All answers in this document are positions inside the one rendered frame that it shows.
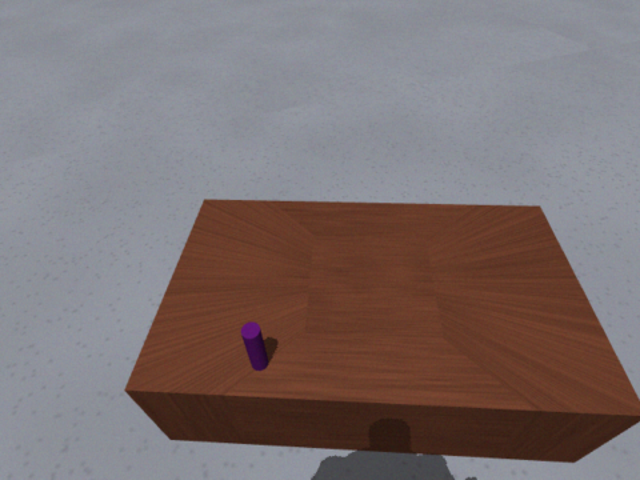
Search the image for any can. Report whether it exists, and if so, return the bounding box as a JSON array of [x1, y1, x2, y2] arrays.
[[241, 322, 269, 371]]

